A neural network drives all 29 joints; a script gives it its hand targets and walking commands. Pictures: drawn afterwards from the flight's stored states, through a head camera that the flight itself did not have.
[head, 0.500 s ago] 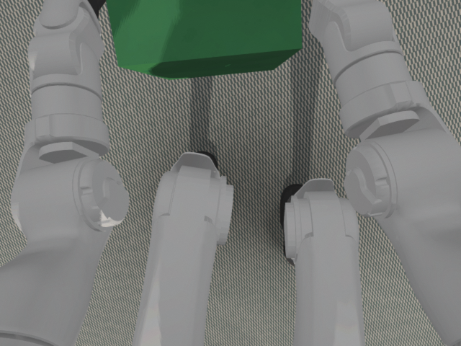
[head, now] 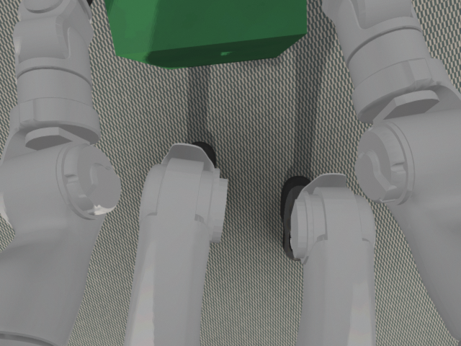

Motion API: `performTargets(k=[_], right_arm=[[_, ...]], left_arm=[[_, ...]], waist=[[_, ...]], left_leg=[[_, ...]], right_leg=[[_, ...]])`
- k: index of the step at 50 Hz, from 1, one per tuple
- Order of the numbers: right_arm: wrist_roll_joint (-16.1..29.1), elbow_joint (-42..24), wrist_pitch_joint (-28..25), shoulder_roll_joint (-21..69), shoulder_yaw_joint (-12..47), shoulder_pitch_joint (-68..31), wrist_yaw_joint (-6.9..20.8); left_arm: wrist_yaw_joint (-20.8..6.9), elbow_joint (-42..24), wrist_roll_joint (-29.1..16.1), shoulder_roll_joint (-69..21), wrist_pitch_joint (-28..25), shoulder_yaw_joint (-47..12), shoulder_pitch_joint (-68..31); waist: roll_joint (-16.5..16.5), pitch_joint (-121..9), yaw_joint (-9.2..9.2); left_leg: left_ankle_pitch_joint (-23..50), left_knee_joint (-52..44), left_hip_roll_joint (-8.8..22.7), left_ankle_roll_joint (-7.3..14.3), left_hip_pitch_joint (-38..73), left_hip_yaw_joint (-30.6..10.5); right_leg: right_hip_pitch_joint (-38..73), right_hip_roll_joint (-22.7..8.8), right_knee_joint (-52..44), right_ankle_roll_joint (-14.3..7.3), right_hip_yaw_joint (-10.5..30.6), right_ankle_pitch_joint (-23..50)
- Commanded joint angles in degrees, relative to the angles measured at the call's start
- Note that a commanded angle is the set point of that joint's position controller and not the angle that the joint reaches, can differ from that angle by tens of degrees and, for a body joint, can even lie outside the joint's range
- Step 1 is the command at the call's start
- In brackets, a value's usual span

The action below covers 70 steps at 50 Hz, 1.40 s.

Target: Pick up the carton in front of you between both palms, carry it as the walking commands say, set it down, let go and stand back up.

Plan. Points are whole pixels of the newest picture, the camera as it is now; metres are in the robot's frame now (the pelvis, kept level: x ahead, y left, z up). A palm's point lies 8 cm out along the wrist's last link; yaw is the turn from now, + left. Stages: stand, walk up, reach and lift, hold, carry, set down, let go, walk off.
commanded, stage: set down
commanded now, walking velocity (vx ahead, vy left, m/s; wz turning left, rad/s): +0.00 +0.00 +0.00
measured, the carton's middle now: out of the picture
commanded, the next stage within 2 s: let go in 1.58 s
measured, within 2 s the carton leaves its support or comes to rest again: neither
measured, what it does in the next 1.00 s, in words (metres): rises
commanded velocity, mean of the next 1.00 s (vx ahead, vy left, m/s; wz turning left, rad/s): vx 0.00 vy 0.00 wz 0.00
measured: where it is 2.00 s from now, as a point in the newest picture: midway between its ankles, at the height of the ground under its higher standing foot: (245, 216)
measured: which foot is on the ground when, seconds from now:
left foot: down 0.00-1.00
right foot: down 0.00-1.00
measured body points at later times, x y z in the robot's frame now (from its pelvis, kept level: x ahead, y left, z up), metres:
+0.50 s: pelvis +0.00 +0.01 -0.01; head +0.39 +0.06 +0.20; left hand +0.50 +0.35 -0.20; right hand +0.60 -0.02 -0.21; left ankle +0.13 +0.14 -0.35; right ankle +0.10 -0.11 -0.35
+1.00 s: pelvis +0.00 +0.01 +0.07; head +0.35 +0.09 +0.34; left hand +0.51 +0.36 -0.05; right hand +0.62 +0.00 -0.04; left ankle +0.13 +0.14 -0.35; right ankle +0.10 -0.11 -0.35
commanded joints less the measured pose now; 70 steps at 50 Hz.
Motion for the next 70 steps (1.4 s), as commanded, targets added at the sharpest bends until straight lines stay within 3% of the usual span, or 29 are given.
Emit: performTargets(k=[1,11,13,15,17,19,26,30,35,41,45,50,57,63,70], right_arm=[[1.9,-5.1,-1.3,35.9,8.2,-23.4,10.1],[2.1,-5.3,-1.9,27.1,8.0,-22.7,8.5],[2.5,-5.9,-2.7,14.6,6.9,-20.9,5.6],[3.2,-6.6,-3.7,-3.5,5.7,-16.4,0.9],[4.8,-6.6,-3.6,-7.7,6.8,-16.3,-1.2],[6.2,-6.4,-3.6,-8.9,7.7,-16.6,-1.5],[10.0,-11.6,-3.7,-7.7,11.8,-17.2,-0.6],[9.6,-17.4,-2.8,-9.4,10.9,-17.2,-1.5],[8.3,-23.5,0.4,-11.2,7.6,-17.3,-3.4],[4.8,-15.0,3.7,-10.1,1.0,-12.0,-2.6],[1.4,-11.1,2.9,-9.0,-2.7,-9.3,-1.1],[-0.6,-12.2,2.7,-8.1,-4.1,-8.5,-0.6],[0.7,-20.8,4.4,-7.6,-1.6,-8.1,-1.1],[0.9,-24.9,6.1,-7.4,-1.4,-4.4,-0.9],[-0.6,-23.6,5.5,-6.3,-3.3,0.5,0.2]], left_arm=[[-8.8,0.2,-2.3,-28.3,-0.8,-11.2,-25.0],[-7.3,2.8,-2.0,-19.5,-2.4,-7.8,-22.1],[-4.3,4.3,-2.1,-6.2,-4.3,-4.1,-19.5],[1.3,5.8,-3.1,12.8,-7.6,0.3,-14.5],[4.9,6.5,-5.9,18.1,-10.0,-0.4,-16.5],[6.1,8.4,-9.5,19.4,-11.3,-2.4,-17.5],[5.4,9.8,-16.7,19.2,-12.0,-7.7,-17.1],[5.7,3.6,-17.4,21.4,-10.8,-7.7,-17.3],[6.9,-6.2,-17.6,21.3,-6.6,-8.6,-18.4],[7.2,-4.2,-14.5,15.3,-2.3,-9.4,-15.7],[6.4,-3.5,-12.1,12.2,-2.6,-8.8,-13.8],[6.0,-4.7,-10.0,12.1,-2.4,-6.6,-11.2],[5.9,-11.6,-10.8,14.5,-0.5,-5.1,-8.4],[4.8,-15.1,-11.8,14.1,1.6,-5.4,-5.0],[3.5,-14.1,-10.2,11.9,0.9,-4.9,-1.2]], waist=[[-6.3,-49.4,7.29],[-5.7,-48.4,7.60],[-5.0,-50.6,8.10],[-3.2,-52.4,8.58],[-2.1,-55.8,7.84],[-1.9,-58.4,6.86],[-3.5,-66.6,6.54],[-2.8,-78.1,6.61],[1.4,-92.3,5.09],[5.2,-77.6,2.05],[6.1,-74.3,0.43],[4.9,-78.5,1.17],[1.6,-91.7,3.05],[1.3,-95.1,2.19],[2.5,-90.5,1.04]], left_leg=[[12.6,-7.7,-3.7,4.0,26.2,4.2],[12.1,-6.5,-3.2,3.6,27.0,4.6],[13.5,-6.2,-2.6,3.0,29.0,5.0],[16.3,-6.1,-1.8,2.4,31.9,4.8],[20.0,-5.8,-1.4,2.1,35.2,4.0],[23.6,-5.1,-1.0,2.0,37.3,3.5],[31.0,-4.5,-0.8,2.6,41.8,3.0],[33.6,-5.8,-1.4,2.7,50.4,3.6],[34.1,-9.5,-2.7,2.0,66.1,5.2],[21.5,-16.6,-2.9,0.5,55.9,6.4],[20.4,-19.6,-3.1,-0.1,52.2,6.0],[21.6,-23.9,-3.8,-0.5,53.1,6.8],[30.0,-29.5,-4.7,0.0,62.0,7.6],[36.4,-35.3,-4.8,0.1,69.7,7.1],[38.8,-43.0,-4.7,0.0,74.8,6.0]], right_leg=[[14.0,-1.6,-11.2,-2.6,-4.6,6.8],[18.4,-2.8,-9.6,-1.5,-4.3,7.4],[21.2,-3.7,-9.0,-0.6,-4.5,8.6],[22.2,-4.9,-8.7,0.4,-4.3,10.1],[22.0,-5.4,-8.5,0.8,-3.9,12.1],[21.4,-5.8,-7.9,0.9,-3.9,14.0],[21.9,-6.8,-7.0,0.5,-4.5,16.8],[25.2,-6.2,-7.6,0.1,-6.0,16.7],[25.7,-4.5,-12.2,-0.7,-8.9,12.4],[19.3,-4.4,-18.9,-2.0,-9.1,4.0],[16.8,-4.4,-22.1,-2.0,-8.8,4.3],[20.2,-4.1,-26.6,-1.7,-8.5,5.6],[30.3,-3.9,-32.5,-1.3,-8.4,11.3],[34.2,-4.0,-38.9,-1.0,-8.4,15.1],[35.8,-4.4,-47.6,-0.8,-7.5,17.0]])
